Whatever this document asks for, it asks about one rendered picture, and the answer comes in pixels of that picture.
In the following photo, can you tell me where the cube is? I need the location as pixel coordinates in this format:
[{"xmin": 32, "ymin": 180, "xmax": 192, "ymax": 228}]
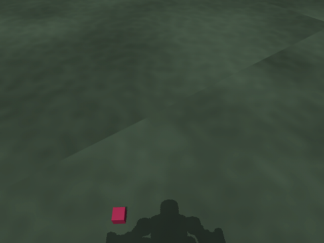
[{"xmin": 111, "ymin": 207, "xmax": 127, "ymax": 224}]

